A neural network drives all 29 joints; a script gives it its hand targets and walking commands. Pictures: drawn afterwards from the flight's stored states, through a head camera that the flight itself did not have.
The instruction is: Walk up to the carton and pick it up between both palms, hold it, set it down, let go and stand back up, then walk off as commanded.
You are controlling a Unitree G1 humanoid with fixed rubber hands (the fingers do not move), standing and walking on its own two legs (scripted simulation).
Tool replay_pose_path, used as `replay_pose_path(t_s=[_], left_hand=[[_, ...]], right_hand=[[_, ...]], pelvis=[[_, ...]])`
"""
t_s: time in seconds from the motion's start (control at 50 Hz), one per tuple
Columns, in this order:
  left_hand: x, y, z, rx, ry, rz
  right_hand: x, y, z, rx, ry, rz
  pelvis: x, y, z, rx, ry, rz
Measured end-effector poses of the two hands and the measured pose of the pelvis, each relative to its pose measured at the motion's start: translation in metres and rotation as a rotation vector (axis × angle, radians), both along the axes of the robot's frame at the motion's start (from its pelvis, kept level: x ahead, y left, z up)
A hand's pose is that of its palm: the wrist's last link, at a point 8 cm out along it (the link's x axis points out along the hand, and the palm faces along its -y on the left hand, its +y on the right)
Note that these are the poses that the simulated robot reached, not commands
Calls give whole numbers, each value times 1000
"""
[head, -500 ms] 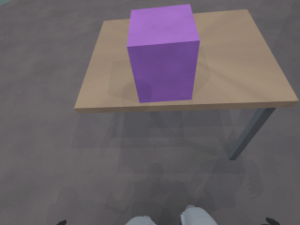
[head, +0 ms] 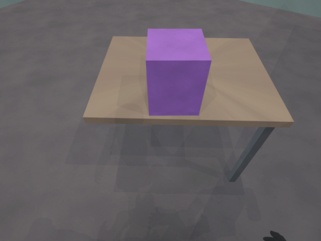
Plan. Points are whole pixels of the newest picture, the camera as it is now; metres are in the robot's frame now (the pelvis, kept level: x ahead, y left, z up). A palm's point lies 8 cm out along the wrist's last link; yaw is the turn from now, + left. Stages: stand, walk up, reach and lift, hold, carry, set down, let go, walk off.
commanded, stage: walk off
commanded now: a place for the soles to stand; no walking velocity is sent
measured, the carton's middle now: (174, 73) +0.69 -0.07 +0.01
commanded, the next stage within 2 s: stand in 0.20 s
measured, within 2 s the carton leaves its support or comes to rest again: neither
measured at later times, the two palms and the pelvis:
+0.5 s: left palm out of the picture +0.12 +0.28 -0.10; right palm out of the picture +0.10 -0.30 -0.10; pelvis +0.01 -0.01 +0.01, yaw +0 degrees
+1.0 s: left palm out of the picture +0.13 +0.28 -0.10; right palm out of the picture +0.10 -0.30 -0.09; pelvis +0.02 -0.01 +0.01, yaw +0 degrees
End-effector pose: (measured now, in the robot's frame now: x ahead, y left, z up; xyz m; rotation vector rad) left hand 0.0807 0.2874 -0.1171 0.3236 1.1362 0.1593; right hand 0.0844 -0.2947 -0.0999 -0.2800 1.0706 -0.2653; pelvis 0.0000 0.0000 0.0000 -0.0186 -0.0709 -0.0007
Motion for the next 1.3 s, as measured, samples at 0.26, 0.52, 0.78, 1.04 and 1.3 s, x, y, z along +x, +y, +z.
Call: replay_pose_path(t_s=[0.26, 0.52, 0.78, 1.04, 1.3], left_hand=[[11, -3, 15, 26, -46, 3], [43, -10, 20, 20, -66, -6], [55, -11, 21, 14, -79, -8], [46, -10, 18, 16, -43, 3], [46, -10, 19, 18, -35, 5]], right_hand=[[7, 1, -2, 43, -43, -3], [14, -6, 2, 38, -28, -10], [16, -7, 5, 32, -22, -13], [17, -8, 5, 32, -19, -15], [17, -9, 4, 34, -13, -16]], pelvis=[[2, -7, 4, 14, -2, -1], [15, -12, 9, 26, 2, -3], [20, -11, 11, 26, 0, -4], [21, -12, 11, 29, -1, -4], [23, -13, 12, 30, 2, -4]])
